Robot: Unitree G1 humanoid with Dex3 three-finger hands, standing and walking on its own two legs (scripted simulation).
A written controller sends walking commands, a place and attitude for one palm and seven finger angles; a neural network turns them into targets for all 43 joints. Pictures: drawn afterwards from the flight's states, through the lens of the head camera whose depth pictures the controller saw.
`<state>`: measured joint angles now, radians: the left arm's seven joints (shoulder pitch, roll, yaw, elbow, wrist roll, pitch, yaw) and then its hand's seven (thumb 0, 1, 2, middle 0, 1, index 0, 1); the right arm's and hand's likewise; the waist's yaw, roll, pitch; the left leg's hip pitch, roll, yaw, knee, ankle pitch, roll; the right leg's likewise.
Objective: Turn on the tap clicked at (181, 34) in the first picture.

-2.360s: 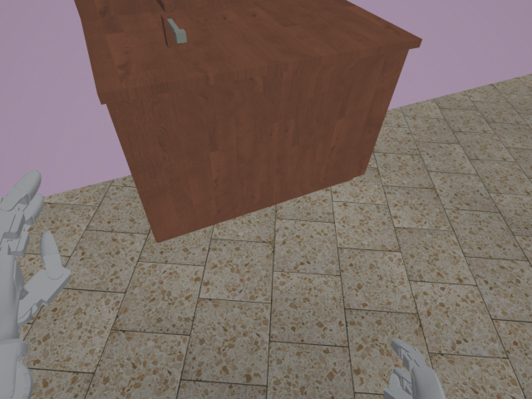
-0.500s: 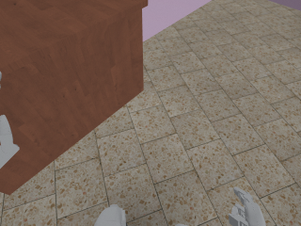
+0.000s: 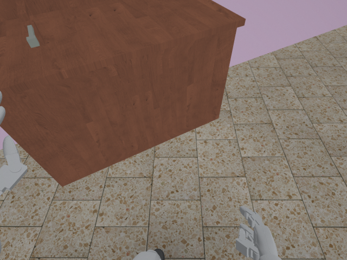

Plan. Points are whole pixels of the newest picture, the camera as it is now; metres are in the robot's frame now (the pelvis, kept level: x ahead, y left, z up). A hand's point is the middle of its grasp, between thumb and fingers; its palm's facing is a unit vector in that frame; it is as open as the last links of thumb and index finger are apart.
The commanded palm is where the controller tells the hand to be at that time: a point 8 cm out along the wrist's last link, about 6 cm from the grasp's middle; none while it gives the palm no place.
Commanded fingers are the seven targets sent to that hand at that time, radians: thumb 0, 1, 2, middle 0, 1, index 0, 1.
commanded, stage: turn to face it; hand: left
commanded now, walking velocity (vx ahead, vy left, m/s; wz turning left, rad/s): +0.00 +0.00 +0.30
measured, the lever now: (33, 41) +0.71 +0.56 +0.13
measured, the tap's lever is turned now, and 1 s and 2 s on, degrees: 0 0 0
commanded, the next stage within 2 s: take the last steps up to it in 0.12 s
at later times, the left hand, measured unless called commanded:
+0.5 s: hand out of the picture +0.10 +0.25 +0.19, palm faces +0.58 -0.71 -0.39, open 7.4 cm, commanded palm +0.05 +0.28 +0.19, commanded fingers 0.00 0.90 0.90 -0.20 -0.30 -0.20 -0.30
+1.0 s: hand (14, 243) +0.11 +0.21 +0.19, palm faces +0.57 -0.69 -0.45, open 7.5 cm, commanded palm +0.04 +0.25 +0.19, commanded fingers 0.00 0.90 0.90 -0.20 -0.30 -0.20 -0.30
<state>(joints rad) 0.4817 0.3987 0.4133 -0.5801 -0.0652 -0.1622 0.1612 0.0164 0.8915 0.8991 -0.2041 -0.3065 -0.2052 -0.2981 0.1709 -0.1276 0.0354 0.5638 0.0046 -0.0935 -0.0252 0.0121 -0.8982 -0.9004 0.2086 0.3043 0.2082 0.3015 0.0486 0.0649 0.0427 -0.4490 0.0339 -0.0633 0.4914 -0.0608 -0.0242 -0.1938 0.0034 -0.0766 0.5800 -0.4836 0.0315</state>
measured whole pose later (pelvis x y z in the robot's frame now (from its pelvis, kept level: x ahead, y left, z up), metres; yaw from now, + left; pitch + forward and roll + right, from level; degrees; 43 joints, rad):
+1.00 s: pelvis -0.04 -0.06 +0.02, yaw +15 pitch +0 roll +3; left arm 0.47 0.34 0.33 -0.44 -0.01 -0.23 0.14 0.02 0.89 0.90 -0.21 -0.31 -0.21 -0.30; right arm 0.22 -0.26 -0.03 0.67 -0.01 -0.06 -0.07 0.02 -0.90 -0.90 0.21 0.30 0.20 0.30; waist 0.00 -0.01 0.03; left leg -0.51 0.08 0.07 0.95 -0.28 -0.02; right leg -0.22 -0.09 -0.14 0.46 -0.24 -0.04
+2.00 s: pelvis +0.16 +0.03 +0.00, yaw +13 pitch -1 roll +2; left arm 0.49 0.42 0.43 -0.60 -0.03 -0.26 0.19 0.02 0.89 0.90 -0.21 -0.31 -0.21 -0.30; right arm 0.19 -0.24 -0.07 0.58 0.00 -0.05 -0.08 0.01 -0.91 -0.90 0.20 0.30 0.20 0.30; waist 0.00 -0.06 0.06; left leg -0.34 0.06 0.18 0.58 -0.20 0.02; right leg -0.26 -0.10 -0.10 0.80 -0.49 0.01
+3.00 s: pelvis +0.35 +0.06 +0.01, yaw +14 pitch +0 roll +0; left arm 0.49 0.38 0.37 -0.59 -0.03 -0.23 0.14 0.02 0.89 0.90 -0.20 -0.31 -0.21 -0.30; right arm 0.20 -0.11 0.04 0.60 0.00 -0.09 -0.04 0.01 -0.90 -0.90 0.21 0.30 0.21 0.30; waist 0.01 0.00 0.05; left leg -0.29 0.06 0.15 0.50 -0.20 0.03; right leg -0.45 -0.08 -0.10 0.87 -0.39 0.03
